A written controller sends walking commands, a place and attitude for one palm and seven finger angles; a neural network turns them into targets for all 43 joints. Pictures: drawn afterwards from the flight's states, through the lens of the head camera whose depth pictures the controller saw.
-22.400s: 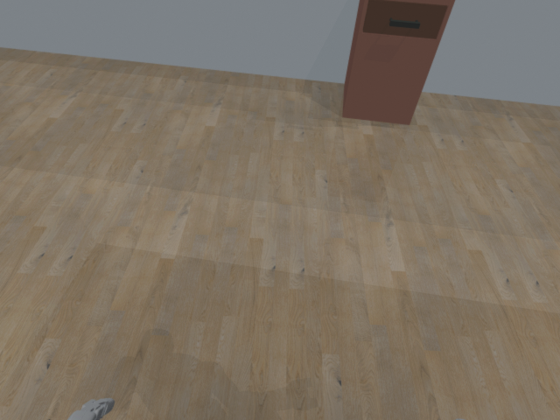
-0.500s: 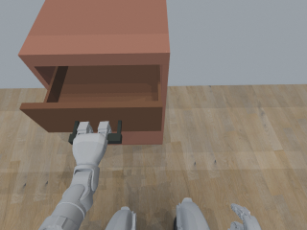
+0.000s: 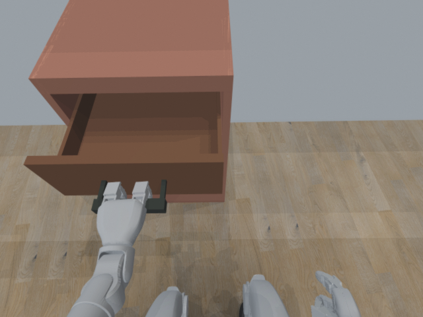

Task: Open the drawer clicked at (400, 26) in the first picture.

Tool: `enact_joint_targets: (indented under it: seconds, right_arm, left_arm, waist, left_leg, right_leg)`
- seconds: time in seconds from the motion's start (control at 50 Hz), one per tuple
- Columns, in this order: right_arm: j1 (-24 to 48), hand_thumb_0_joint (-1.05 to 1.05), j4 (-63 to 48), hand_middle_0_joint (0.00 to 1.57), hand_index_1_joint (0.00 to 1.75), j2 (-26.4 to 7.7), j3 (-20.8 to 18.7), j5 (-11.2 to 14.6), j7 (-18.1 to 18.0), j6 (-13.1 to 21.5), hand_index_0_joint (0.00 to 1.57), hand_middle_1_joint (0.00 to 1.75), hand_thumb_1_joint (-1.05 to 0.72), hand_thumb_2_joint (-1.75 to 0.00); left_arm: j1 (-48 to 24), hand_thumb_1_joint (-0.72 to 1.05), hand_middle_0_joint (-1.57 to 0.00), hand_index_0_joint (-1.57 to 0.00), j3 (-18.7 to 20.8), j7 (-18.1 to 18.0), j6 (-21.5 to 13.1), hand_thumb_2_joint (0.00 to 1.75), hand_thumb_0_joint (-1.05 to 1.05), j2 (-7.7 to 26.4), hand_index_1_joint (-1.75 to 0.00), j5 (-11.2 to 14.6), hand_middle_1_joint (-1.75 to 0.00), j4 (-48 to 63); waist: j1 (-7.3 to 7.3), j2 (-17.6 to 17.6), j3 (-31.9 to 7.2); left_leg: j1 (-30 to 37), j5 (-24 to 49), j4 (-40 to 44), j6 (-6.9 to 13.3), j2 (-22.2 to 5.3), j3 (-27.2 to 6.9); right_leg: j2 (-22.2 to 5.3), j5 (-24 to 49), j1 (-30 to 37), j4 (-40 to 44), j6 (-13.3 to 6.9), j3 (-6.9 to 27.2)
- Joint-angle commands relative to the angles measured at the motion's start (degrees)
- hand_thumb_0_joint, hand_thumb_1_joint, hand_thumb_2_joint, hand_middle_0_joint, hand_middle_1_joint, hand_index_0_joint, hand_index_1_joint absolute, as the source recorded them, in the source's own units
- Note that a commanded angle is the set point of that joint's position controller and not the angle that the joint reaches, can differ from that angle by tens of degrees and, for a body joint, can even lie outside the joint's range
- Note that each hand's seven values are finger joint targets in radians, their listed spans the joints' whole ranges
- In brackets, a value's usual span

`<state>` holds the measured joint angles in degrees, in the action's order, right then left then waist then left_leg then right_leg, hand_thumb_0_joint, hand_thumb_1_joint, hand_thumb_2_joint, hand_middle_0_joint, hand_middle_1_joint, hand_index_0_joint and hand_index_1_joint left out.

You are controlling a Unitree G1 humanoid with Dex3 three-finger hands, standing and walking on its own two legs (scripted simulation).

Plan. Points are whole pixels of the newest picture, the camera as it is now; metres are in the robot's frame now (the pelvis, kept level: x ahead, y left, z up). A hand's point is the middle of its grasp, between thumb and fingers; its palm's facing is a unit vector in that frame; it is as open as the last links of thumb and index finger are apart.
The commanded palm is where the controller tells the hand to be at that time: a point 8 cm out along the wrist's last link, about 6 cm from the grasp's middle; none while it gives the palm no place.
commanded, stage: pull the drawer open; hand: left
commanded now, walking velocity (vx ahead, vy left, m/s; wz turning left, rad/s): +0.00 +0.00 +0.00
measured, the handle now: (131, 195) +0.36 +0.18 -0.05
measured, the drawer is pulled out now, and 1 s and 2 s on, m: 0.18 0.24 0.28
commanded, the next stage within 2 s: none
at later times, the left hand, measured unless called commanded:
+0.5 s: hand (129, 241) +0.27 +0.18 -0.07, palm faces -0.03 -0.05 -1.00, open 5.6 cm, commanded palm +0.23 +0.19 -0.03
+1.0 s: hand (127, 254) +0.24 +0.18 -0.07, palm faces -0.03 -0.06 -1.00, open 5.6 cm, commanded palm +0.20 +0.19 -0.03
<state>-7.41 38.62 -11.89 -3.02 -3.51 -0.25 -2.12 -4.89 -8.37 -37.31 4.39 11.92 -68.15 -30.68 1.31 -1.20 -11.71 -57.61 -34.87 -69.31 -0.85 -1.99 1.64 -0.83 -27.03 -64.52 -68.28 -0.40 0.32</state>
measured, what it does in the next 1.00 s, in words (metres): stands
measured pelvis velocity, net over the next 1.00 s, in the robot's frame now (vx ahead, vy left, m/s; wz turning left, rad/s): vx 0.00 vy -0.01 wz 0.00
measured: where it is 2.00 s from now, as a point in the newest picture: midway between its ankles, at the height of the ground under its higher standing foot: outside the picture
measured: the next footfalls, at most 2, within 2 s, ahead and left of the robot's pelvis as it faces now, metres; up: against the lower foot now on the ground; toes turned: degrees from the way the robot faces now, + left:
none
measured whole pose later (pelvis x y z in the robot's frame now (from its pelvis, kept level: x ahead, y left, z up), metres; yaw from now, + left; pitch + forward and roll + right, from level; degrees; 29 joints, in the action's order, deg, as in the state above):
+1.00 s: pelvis +0.00 -0.01 -0.01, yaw +0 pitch +22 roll +2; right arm -5.2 36.7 -11.8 -2.2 -3.9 -0.4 -1.7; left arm 9.8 -9.4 -38.6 3.5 11.6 -68.6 -18.9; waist -0.2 -1.0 -11.7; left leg -57.2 -36.0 -71.2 -1.5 -2.0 1.5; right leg -0.7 -28.4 -64.6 -71.0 -1.0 0.4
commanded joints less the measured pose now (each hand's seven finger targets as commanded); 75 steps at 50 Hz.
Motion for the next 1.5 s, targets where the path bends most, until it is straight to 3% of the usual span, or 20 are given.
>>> enact_joint_targets:
  seconds: [0.0, 0.02, 0.08, 0.14, 0.24, 0.26, 0.3, 0.42, 0.5, 0.52, 0.6, 0.66, 0.78, 0.8, 0.96, 1.08, 1.14, 1.24, 1.36, 1.48]
  right_arm:
    - [0.3, 0.0, -7.1, 0.2, 0.3, -7.0, -2.4, 0.0, -0.6, 1.8, 0.2, 0.3, -0.9, -0.9]
    - [0.1, 0.0, -7.3, 0.2, 0.3, -7.0, -2.4, 0.0, -0.5, 1.8, 0.2, 0.3, -0.9, -0.9]
    - [0.5, 0.0, -7.5, 0.2, 0.3, -7.1, -2.4, 0.0, -0.5, 1.9, 0.2, 0.3, -0.9, -0.9]
    - [1.1, 0.0, -7.7, 0.2, 0.3, -6.9, -2.4, -0.2, -0.4, 2.0, 0.2, 0.3, -0.9, -0.9]
    - [1.6, 0.0, -7.9, 0.2, 0.3, -6.8, -2.2, -0.3, -0.4, 2.1, 0.2, 0.3, -0.9, -0.9]
    - [1.6, 0.0, -7.9, 0.2, 0.3, -6.9, -2.3, -0.3, -0.3, 2.1, 0.2, 0.3, -0.9, -0.9]
    - [2.0, 0.0, -8.0, 0.2, 0.3, -6.8, -2.2, -0.2, -0.5, 2.2, 0.2, 0.3, -0.9, -0.9]
    - [2.8, 0.0, -8.2, 0.2, 0.3, -6.7, -2.0, -0.2, -0.7, 2.4, 0.2, 0.3, -0.9, -0.9]
    - [3.3, 0.0, -8.5, 0.2, 0.3, -6.6, -1.9, -0.3, -0.8, 2.5, 0.2, 0.3, -0.9, -0.9]
    - [3.2, 0.0, -8.5, 0.2, 0.3, -6.6, -1.9, -0.3, -0.7, 2.5, 0.2, 0.3, -0.9, -0.9]
    - [3.6, 0.0, -8.7, 0.2, 0.3, -6.4, -1.8, -0.2, -0.8, 2.6, 0.2, 0.3, -0.9, -0.9]
    - [4.0, 0.0, -9.1, 0.2, 0.3, -6.3, -1.7, -0.3, -0.6, 2.6, 0.2, 0.3, -0.9, -0.9]
    - [4.4, 0.0, -9.2, 0.2, 0.3, -6.4, -1.6, -0.3, -0.9, 2.7, 0.2, 0.3, -0.9, -0.9]
    - [4.5, 0.0, -9.4, 0.2, 0.3, -6.1, -1.5, -0.4, -0.9, 2.8, 0.2, 0.3, -0.9, -0.9]
    - [5.0, 0.0, -10.2, 0.2, 0.3, -6.1, -1.4, -0.5, -0.5, 2.7, 0.2, 0.3, -0.9, -0.9]
    - [5.3, 0.0, -10.4, 0.2, 0.3, -6.1, -1.2, -0.5, -0.7, 2.9, 0.2, 0.3, -0.9, -0.9]
    - [5.4, 0.0, -10.5, 0.2, 0.3, -5.9, -1.1, -0.6, -0.5, 3.0, 0.2, 0.3, -0.9, -0.9]
    - [5.5, 0.0, -10.8, 0.2, 0.3, -5.8, -0.9, -0.8, -0.6, 3.1, 0.2, 0.3, -0.9, -0.9]
    - [5.7, 0.0, -10.8, 0.2, 0.3, -5.8, -0.8, -0.6, -0.8, 3.0, 0.2, 0.3, -0.9, -0.9]
    - [6.2, 0.0, -11.3, 0.2, 0.3, -5.9, -0.8, -0.7, -0.8, 2.9, 0.2, 0.3, -0.9, -0.9]
  left_arm:
    - [3.3, 0.9, -0.4, -0.4, 4.4, -2.9, 0.8, 0.9, 0.0, 6.6, -1.35, 1.0, -1.35, 9.1]
    - [2.7, 0.9, -0.4, -0.4, 3.6, -2.9, 0.8, 0.9, 0.0, 5.8, -1.35, 0.9, -1.35, 10.1]
    - [3.9, 0.9, -0.4, -0.4, 4.8, -3.1, 0.8, 0.9, 0.0, 6.7, -1.35, 1.0, -1.35, 10.8]
    - [5.2, 0.9, -0.4, -0.4, 2.8, -3.6, 0.5, 0.9, 0.0, 5.1, -1.35, 0.4, -1.35, 12.0]
    - [6.2, 0.9, -0.4, -0.4, 2.5, -3.9, 0.8, 0.9, 0.0, 4.7, -1.35, 0.4, -1.35, 12.5]
    - [5.6, 0.9, -0.4, -0.4, 2.1, -3.8, 0.8, 0.9, 0.0, 4.6, -1.35, 0.6, -1.35, 13.5]
    - [8.6, 0.9, -0.4, -0.4, 3.9, -4.0, 0.7, 0.9, 0.0, 6.0, -1.35, 0.7, -1.35, 13.5]
    - [8.7, 0.9, -0.4, -0.4, 3.2, -3.9, 0.5, 0.9, 0.0, 5.7, -1.35, 0.5, -1.35, 14.6]
    - [11.9, 0.9, -0.4, -0.4, 3.9, -4.0, 0.4, 0.9, 0.0, 6.0, -1.35, 0.5, -1.35, 14.6]
    - [11.1, 0.9, -0.4, -0.4, 2.7, -3.9, 0.4, 0.9, 0.0, 5.2, -1.35, 0.6, -1.35, 15.6]
    - [14.7, 0.9, -0.4, -0.4, 4.7, -4.0, 0.0, 0.9, 0.0, 6.5, -1.35, 0.8, -1.35, 15.9]
    - [14.4, 0.9, -0.4, -0.4, 2.5, -3.9, 0.0, 0.9, 0.0, 4.8, -1.35, 0.7, -1.35, 17.5]
    - [15.8, 0.9, -0.4, -0.4, 4.5, -4.2, -0.2, 0.9, 0.0, 6.5, -1.35, 0.6, -1.35, 18.4]
    - [18.1, 0.9, -0.4, -0.4, 4.0, -4.2, -0.2, 0.9, 0.0, 5.9, -1.35, 0.5, -1.35, 17.8]
    - [21.0, 0.9, -0.4, -0.4, 2.8, -3.9, -0.4, 0.9, 0.0, 5.0, -1.35, 0.7, -1.35, 20.4]
    - [23.3, 0.9, -0.4, -0.4, 4.7, -3.9, -1.1, 0.9, 0.0, 6.4, -1.35, 0.8, -1.35, 20.8]
    - [24.2, 0.9, -0.4, -0.4, 3.4, -3.8, -1.4, 0.9, 0.0, 5.2, -1.35, 0.6, -1.35, 20.8]
    - [25.7, 0.9, -0.4, -0.4, 4.3, -3.9, -2.0, 0.9, 0.0, 5.9, -1.35, 0.6, -1.35, 21.7]
    - [26.1, 0.9, -0.4, -0.4, 5.9, -3.9, -2.3, 0.9, 0.0, 7.3, -1.35, 0.7, -1.35, 21.5]
    - [28.1, 0.9, -0.4, -0.4, 5.6, -3.8, -2.4, 0.9, 0.0, 7.1, -1.35, 1.0, -1.35, 23.1]
  waist:
    - [-2.71, 2.9, -20.4]
    - [-2.12, 2.9, -20.6]
    - [-2.39, 3.4, -20.2]
    - [-2.48, 1.8, -19.4]
    - [-2.19, 3.6, -18.6]
    - [-2.04, 2.4, -18.9]
    - [-3.17, 2.9, -19.7]
    - [-2.72, 2.7, -17.9]
    - [-3.42, 3.2, -18.3]
    - [-2.84, 3.0, -18.5]
    - [-3.88, 4.2, -18.6]
    - [-3.18, 2.9, -17.6]
    - [-3.6, 3.9, -18.0]
    - [-4.12, 3.5, -18.0]
    - [-3.69, 3.4, -17.7]
    - [-4.16, 3.9, -17.1]
    - [-3.99, 3.7, -16.0]
    - [-4.43, 4.2, -17.1]
    - [-4.61, 5.3, -15.9]
    - [-4.75, 3.6, -16.4]
  left_leg:
    - [7.6, 22.8, 8.1, 1.3, 4.2, 0.5]
    - [8.3, 22.8, 8.0, 1.4, 3.9, 0.3]
    - [7.7, 22.1, 8.0, 1.3, 4.0, 0.1]
    - [8.9, 22.3, 8.1, 1.2, 3.9, 0.1]
    - [8.0, 20.4, 8.1, 1.3, 3.9, -0.1]
    - [8.5, 20.4, 8.1, 1.4, 3.9, 0.0]
    - [8.1, 21.1, 8.0, 1.3, 4.1, 0.2]
    - [7.4, 18.8, 7.9, 1.3, 4.1, 0.1]
    - [7.2, 19.1, 7.6, 1.3, 4.3, 0.2]
    - [7.5, 19.3, 7.4, 1.3, 4.1, 0.2]
    - [6.5, 19.0, 7.3, 1.2, 4.4, 0.2]
    - [7.0, 18.1, 7.3, 1.3, 4.3, 0.3]
    - [6.1, 17.8, 6.9, 1.3, 4.4, 0.1]
    - [6.0, 18.0, 6.8, 1.2, 4.4, 0.4]
    - [6.8, 18.7, 6.4, 1.2, 4.2, 0.1]
    - [5.7, 18.1, 6.1, 1.2, 4.4, 0.0]
    - [5.8, 18.1, 6.0, 1.2, 4.4, 0.1]
    - [5.1, 17.8, 5.5, 1.2, 4.4, 0.2]
    - [3.5, 15.6, 5.4, 1.2, 4.5, 0.2]
    - [4.4, 16.6, 5.1, 1.2, 4.6, 0.3]
  right_leg:
    - [2.1, 24.5, 21.9, 7.7, -2.5, -0.6]
    - [2.0, 24.2, 21.4, 7.7, -2.5, -0.7]
    - [2.2, 23.2, 21.2, 7.5, -2.6, -0.9]
    - [2.2, 22.2, 19.9, 7.5, -2.7, -1.0]
    - [2.2, 20.3, 19.6, 7.7, -2.5, -1.1]
    - [2.1, 20.4, 19.6, 7.9, -2.6, -0.9]
    - [2.1, 21.9, 20.9, 7.4, -2.6, -0.7]
    - [2.1, 19.3, 19.6, 7.9, -2.6, -0.3]
    - [2.1, 19.8, 20.2, 7.7, -2.6, 0.0]
    - [2.0, 20.5, 20.1, 7.7, -2.5, 0.0]
    - [2.0, 20.9, 21.2, 7.4, -2.6, 0.4]
    - [1.9, 19.2, 19.9, 7.7, -2.5, 0.2]
    - [2.1, 19.1, 20.1, 7.3, -2.7, 0.5]
    - [1.9, 19.7, 20.5, 7.1, -2.6, 0.5]
    - [2.0, 20.0, 19.5, 6.7, -2.6, 0.2]
    - [2.1, 20.2, 19.6, 6.4, -2.8, 0.6]
    - [2.0, 20.2, 19.1, 6.4, -2.6, 0.6]
    - [1.9, 20.6, 19.7, 6.0, -2.6, 1.0]
    - [1.9, 17.6, 19.3, 6.4, -2.6, 1.5]
    - [1.9, 19.2, 19.3, 6.1, -2.8, 1.4]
